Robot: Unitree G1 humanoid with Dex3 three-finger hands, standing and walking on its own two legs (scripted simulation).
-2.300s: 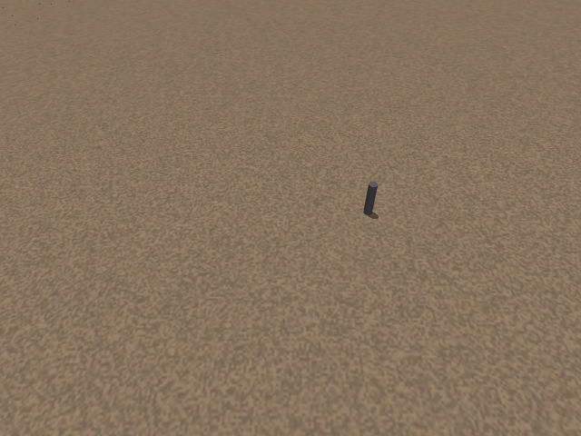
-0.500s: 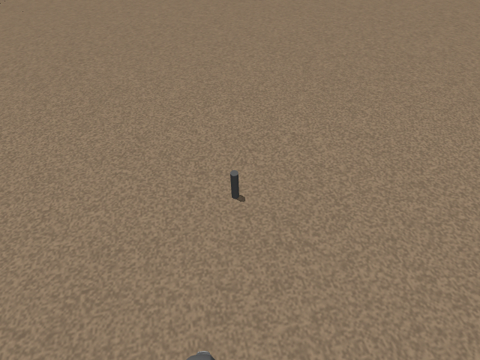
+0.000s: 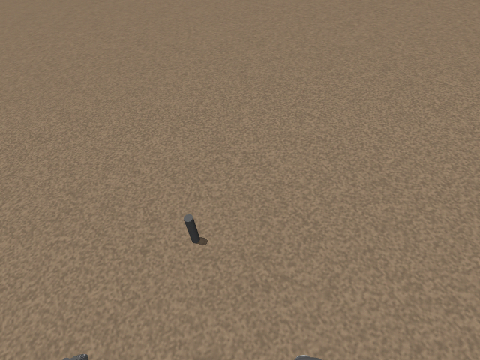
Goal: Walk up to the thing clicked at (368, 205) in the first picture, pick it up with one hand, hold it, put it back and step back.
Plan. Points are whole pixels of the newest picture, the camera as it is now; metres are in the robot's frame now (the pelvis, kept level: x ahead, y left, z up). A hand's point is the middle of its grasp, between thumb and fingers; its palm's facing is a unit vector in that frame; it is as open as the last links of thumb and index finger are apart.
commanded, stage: walk up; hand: left
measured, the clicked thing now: (192, 229) +0.81 +0.24 -0.66
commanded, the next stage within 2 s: none
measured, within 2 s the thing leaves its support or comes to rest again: neither
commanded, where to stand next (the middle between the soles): +0.43 +0.02 m, yaw -2 degrees
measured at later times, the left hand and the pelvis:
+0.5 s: hand out of the picture +0.19 +0.31 -0.14, palm faces -0.03 -0.93 -0.37, open 7.4 cm; pelvis +0.18 +0.02 +0.00, yaw -1 degrees
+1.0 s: hand (115, 247) +0.42 +0.29 -0.11, palm faces -0.10 -0.89 -0.44, open 7.4 cm; pelvis +0.33 +0.02 +0.00, yaw -3 degrees
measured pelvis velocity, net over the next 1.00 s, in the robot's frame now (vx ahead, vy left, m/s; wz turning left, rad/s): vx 0.33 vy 0.02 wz -0.05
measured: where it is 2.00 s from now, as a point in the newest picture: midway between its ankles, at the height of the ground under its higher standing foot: (243, 324)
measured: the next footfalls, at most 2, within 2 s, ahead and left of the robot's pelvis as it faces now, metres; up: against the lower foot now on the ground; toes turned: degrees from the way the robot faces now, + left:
left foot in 0.48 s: +0.31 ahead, +0.15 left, +0.00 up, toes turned +3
right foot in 0.96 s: +0.42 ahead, -0.09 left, +0.00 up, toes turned -3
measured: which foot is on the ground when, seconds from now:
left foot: down 0.00-0.02, up 0.04-0.46, down 0.48-0.98, up 1.00-1.00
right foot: down 0.00-0.52, up 0.54-0.94, down 0.96-1.00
